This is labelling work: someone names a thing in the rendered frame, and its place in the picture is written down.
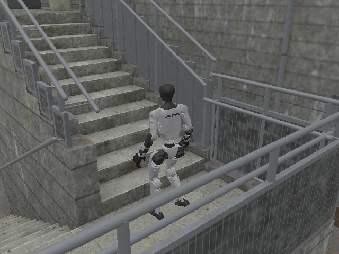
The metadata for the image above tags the right robot hand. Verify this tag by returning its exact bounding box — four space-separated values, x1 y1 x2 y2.
178 138 189 150

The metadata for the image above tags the humanoid robot head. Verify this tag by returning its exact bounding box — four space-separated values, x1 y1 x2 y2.
159 84 177 110

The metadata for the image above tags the robot left forearm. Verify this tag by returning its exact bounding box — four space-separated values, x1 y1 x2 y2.
138 133 153 157

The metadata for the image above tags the left robot hand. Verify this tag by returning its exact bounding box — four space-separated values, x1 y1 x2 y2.
133 153 146 168

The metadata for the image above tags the robot right forearm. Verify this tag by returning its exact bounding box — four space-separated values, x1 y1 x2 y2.
183 129 193 142

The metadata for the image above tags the right robot upper arm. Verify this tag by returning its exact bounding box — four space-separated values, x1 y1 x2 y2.
178 104 193 131

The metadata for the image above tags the right robot shin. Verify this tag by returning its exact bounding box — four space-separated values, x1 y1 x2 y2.
167 167 186 202

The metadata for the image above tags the left robot upper arm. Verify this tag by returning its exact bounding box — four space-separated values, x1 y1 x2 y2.
149 108 160 141

